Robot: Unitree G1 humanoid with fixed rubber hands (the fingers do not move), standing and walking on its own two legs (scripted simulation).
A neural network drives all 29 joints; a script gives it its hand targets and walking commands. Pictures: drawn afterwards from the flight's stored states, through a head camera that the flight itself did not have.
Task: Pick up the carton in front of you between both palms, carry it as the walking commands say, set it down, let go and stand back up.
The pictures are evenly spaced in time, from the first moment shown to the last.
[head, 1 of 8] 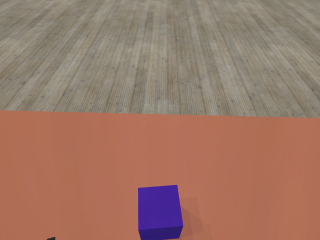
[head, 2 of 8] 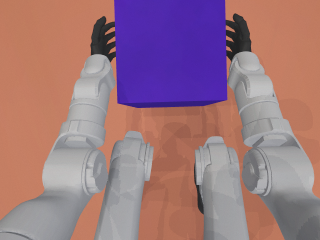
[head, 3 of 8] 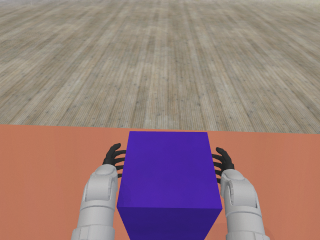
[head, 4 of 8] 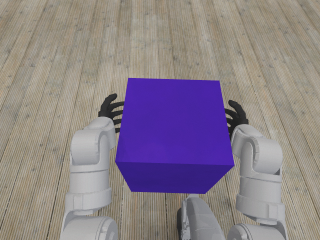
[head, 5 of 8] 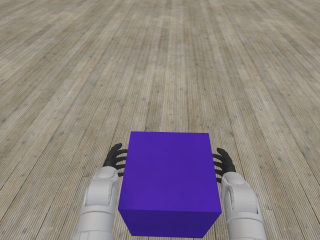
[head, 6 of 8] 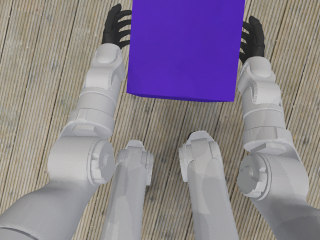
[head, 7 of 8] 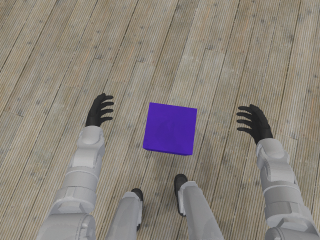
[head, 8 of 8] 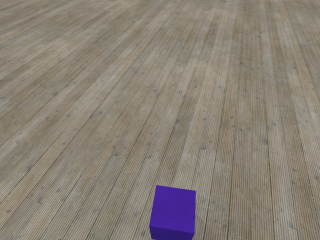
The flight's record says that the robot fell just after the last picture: no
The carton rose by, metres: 0.68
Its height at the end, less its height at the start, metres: -0.10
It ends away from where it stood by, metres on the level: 2.64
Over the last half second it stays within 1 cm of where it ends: yes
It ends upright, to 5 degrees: yes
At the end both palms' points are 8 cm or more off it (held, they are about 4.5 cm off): yes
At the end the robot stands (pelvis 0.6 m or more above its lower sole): yes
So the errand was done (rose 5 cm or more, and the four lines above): yes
